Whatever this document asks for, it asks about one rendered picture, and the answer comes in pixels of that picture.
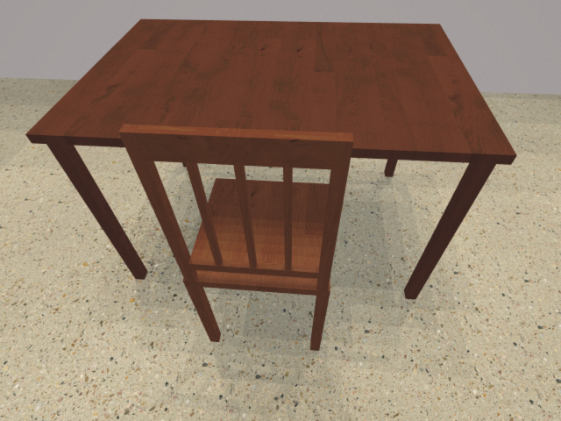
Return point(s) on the table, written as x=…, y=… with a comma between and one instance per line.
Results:
x=401, y=89

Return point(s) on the chair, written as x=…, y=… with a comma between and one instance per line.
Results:
x=255, y=235

